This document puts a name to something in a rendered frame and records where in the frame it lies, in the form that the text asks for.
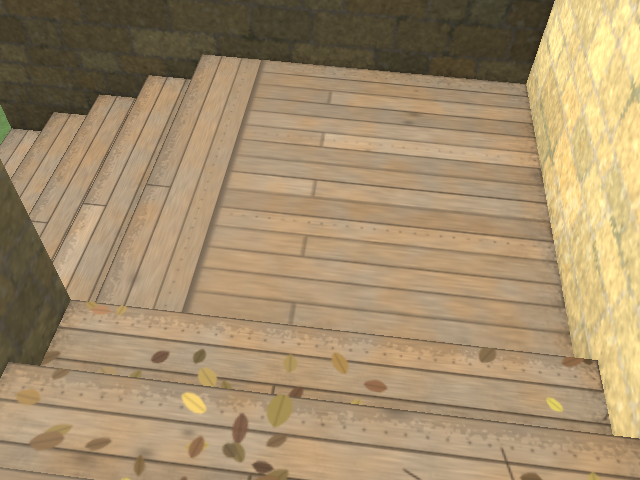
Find stairs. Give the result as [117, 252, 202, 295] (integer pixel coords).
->
[0, 75, 191, 302]
[0, 300, 640, 480]

